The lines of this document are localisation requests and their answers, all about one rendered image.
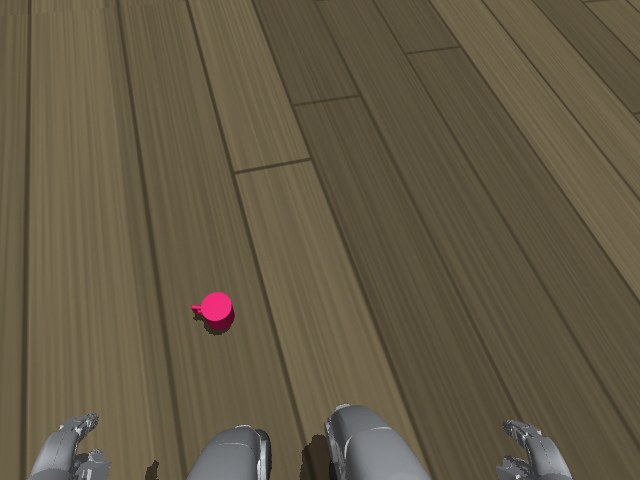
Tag mug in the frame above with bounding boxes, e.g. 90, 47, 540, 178
191, 292, 235, 330

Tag left robot hand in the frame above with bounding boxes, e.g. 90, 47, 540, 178
30, 414, 111, 480

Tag left robot foot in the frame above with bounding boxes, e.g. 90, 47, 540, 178
255, 429, 272, 480

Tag right robot hand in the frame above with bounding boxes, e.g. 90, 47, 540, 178
496, 420, 572, 480

